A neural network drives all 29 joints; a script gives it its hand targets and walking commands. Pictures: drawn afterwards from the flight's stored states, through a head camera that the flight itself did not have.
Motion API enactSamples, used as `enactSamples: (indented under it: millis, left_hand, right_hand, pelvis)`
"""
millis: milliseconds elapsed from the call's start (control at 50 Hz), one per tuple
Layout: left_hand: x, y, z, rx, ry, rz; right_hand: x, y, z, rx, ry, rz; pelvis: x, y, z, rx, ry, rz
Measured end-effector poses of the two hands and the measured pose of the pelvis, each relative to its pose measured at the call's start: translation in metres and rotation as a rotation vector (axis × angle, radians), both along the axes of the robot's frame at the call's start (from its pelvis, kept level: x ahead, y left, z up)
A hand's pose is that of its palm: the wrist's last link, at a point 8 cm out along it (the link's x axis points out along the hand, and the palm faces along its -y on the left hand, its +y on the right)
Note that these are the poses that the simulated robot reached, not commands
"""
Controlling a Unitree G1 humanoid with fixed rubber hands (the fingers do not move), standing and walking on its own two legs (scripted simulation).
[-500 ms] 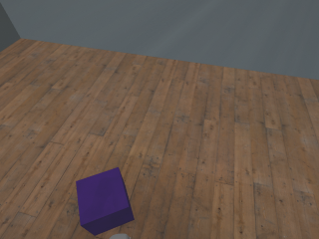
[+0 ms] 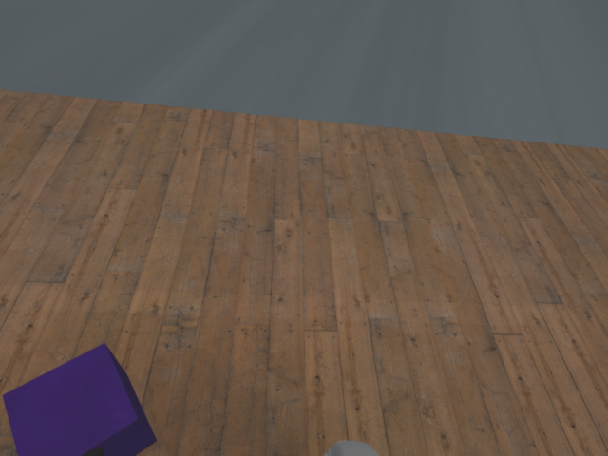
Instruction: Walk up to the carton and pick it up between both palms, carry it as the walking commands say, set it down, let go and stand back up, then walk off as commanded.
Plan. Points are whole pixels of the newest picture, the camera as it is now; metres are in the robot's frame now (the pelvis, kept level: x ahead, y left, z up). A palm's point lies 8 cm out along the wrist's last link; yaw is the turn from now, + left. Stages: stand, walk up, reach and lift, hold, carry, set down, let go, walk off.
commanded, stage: walk off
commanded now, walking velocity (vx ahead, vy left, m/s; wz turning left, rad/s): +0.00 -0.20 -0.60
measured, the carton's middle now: (87, 420) +0.32 +0.48 -0.65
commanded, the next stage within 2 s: none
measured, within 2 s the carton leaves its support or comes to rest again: neither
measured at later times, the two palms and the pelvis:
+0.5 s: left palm out of the picture +0.14 +0.10 -0.13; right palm out of the picture +0.02 -0.43 -0.12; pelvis -0.01 -0.14 -0.01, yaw -15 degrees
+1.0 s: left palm (372, 422) +0.21 -0.12 -0.12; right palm out of the picture -0.21 -0.54 -0.14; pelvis -0.06 -0.26 -0.02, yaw -33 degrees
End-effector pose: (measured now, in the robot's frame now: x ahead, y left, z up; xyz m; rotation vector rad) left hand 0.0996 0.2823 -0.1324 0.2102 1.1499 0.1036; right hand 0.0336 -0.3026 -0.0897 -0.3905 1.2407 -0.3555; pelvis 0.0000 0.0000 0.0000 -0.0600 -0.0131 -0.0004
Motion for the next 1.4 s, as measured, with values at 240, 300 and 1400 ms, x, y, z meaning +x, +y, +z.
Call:
enactSamples:
  millis: [240, 300, 1400]
  left_hand:
    - [0.084, -0.129, 0.016, 0.061, -0.127, -0.211]
    - [0.066, -0.140, 0.021, 0.095, -0.074, -0.207]
    - [0.020, -0.464, -0.021, -0.002, 0.064, -0.735]
  right_hand:
    - [-0.048, -0.102, -0.051, 0.091, 0.024, -0.161]
    - [-0.034, -0.110, -0.049, 0.121, -0.015, -0.166]
    - [-0.274, -0.274, -0.024, 0.038, -0.146, -0.735]
  pelvis:
    - [0.000, -0.093, -0.022, 0.040, 0.012, -0.133]
    - [-0.002, -0.108, -0.014, 0.056, 0.012, -0.162]
    - [-0.113, -0.320, -0.014, 0.040, -0.006, -0.797]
